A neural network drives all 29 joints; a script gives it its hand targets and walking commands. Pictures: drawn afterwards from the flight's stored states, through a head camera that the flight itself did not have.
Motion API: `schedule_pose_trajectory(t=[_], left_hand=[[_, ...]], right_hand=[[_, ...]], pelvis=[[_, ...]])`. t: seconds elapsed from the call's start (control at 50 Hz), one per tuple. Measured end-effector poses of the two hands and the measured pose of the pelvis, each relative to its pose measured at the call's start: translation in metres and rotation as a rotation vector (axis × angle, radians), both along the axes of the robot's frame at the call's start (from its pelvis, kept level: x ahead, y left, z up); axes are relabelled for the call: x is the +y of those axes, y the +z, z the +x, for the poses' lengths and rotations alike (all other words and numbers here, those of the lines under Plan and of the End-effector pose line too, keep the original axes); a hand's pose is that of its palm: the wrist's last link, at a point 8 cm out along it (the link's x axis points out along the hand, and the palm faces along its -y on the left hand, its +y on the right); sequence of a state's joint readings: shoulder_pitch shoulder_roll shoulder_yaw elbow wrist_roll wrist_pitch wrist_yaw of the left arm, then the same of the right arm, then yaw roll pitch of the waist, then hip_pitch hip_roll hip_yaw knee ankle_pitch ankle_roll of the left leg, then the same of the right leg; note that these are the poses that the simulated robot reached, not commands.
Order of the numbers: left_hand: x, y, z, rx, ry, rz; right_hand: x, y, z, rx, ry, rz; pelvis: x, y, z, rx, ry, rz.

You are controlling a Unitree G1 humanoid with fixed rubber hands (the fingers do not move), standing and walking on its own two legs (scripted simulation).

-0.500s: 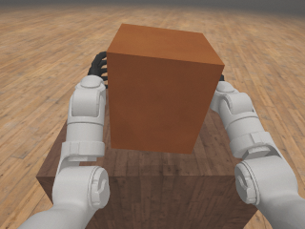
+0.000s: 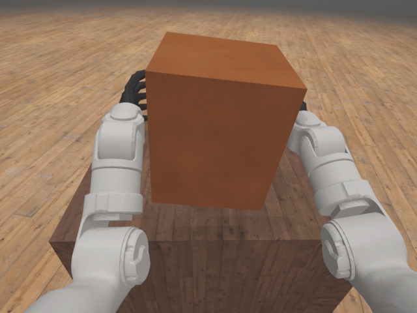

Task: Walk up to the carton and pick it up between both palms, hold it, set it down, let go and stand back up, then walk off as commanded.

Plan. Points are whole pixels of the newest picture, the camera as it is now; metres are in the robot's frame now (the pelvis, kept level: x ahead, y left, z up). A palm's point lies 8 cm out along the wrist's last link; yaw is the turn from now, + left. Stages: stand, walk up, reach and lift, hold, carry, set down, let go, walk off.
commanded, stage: hold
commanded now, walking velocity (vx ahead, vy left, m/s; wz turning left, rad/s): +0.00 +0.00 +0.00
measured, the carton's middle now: (214, 122) +0.39 +0.01 +0.24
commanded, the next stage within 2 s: none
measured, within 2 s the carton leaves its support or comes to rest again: neither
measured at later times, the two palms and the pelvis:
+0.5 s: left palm (131, 111) +0.38 +0.15 +0.27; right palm (295, 119) +0.38 -0.15 +0.25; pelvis +0.00 +0.00 +0.00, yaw +0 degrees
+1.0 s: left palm (131, 111) +0.38 +0.16 +0.27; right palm (295, 119) +0.38 -0.14 +0.25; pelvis +0.00 +0.00 +0.00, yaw +0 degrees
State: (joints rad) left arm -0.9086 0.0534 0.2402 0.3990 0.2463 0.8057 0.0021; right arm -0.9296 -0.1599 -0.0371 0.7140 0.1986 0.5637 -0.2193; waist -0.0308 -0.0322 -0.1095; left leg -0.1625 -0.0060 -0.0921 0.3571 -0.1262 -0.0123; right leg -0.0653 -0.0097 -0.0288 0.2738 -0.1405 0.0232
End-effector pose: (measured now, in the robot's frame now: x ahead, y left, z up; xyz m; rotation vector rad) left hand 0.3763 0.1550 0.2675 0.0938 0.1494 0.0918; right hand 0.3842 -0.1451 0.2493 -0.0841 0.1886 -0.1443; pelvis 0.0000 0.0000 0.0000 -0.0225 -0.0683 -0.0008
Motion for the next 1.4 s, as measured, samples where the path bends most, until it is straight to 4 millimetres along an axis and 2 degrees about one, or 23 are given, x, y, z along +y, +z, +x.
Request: schedule_pose_trajectory(t=[1.4], left_hand=[[0.0002,0.0001,0.0003,0.000,0.001,0.001]], right_hand=[[0.0003,-0.0002,0.0004,0.002,0.001,-0.001]], pelvis=[[0.0000,0.0000,0.0003,0.000,0.000,0.000]])
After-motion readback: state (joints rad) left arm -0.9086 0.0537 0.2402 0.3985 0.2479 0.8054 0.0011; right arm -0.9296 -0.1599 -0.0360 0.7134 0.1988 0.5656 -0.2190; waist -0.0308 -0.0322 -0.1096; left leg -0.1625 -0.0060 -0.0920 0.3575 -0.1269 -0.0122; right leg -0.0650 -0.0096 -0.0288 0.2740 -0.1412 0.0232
